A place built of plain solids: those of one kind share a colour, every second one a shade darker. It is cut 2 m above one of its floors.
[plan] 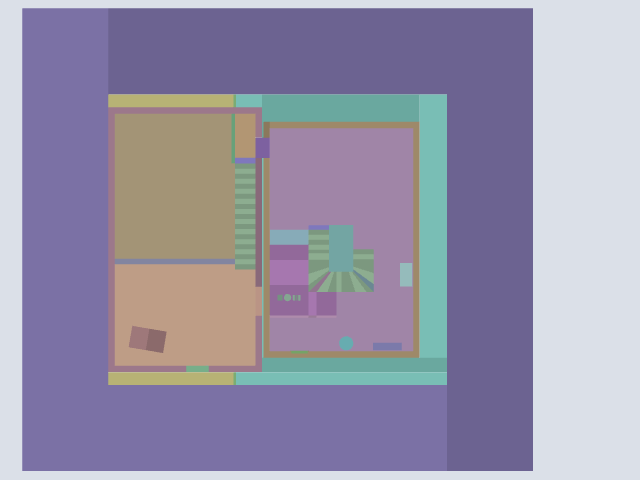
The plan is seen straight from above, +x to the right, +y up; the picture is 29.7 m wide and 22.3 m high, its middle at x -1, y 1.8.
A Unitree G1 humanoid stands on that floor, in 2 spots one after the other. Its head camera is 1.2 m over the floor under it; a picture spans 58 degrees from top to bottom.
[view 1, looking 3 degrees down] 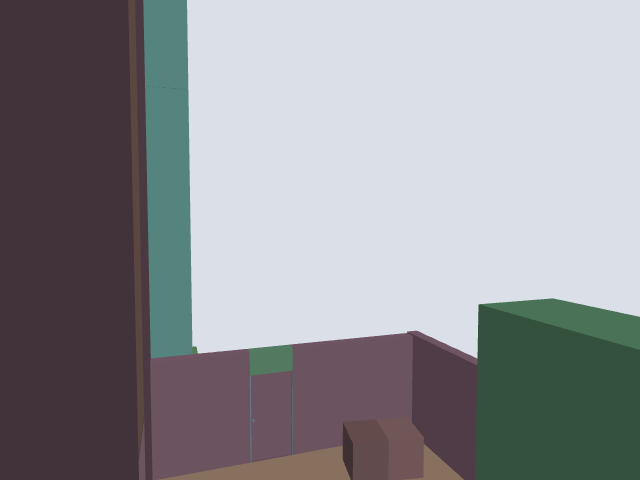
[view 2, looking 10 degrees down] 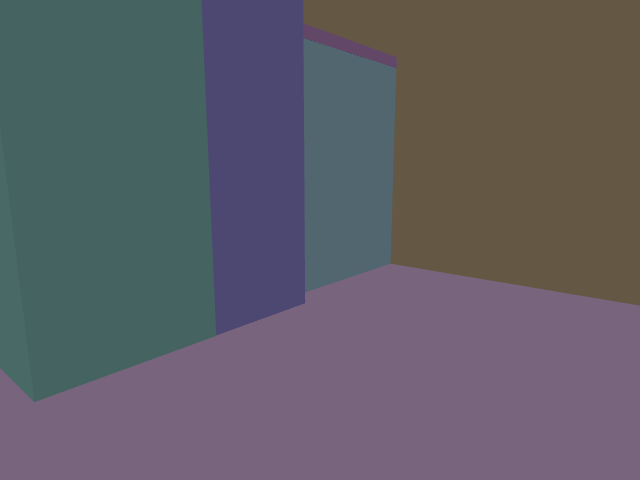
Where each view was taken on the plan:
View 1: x -4.47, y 5.95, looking -109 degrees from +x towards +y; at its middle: nothing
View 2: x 1.17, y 4.92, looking -140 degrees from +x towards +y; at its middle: wall_bin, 4.18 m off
